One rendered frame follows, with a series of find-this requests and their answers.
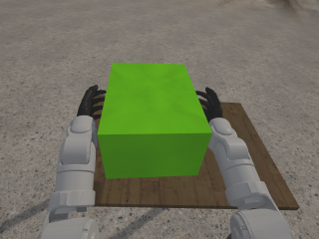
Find left robot forearm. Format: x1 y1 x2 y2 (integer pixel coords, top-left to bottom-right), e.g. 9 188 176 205
39 116 99 239

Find carton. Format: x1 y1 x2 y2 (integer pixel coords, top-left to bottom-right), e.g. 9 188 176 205
97 63 212 179

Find left robot upper arm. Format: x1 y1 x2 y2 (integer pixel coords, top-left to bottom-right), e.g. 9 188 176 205
41 217 100 239

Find right robot forearm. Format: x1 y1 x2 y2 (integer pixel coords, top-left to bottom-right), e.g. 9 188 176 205
208 118 293 239

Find right robot hand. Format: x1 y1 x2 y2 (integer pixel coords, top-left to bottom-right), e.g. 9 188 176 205
195 87 223 123

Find right robot upper arm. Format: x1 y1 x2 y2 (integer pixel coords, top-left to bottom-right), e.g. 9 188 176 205
229 207 292 239

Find table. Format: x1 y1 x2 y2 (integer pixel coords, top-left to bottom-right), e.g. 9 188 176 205
54 95 300 239

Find left robot hand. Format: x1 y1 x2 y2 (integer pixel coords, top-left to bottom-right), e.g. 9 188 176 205
77 85 107 120

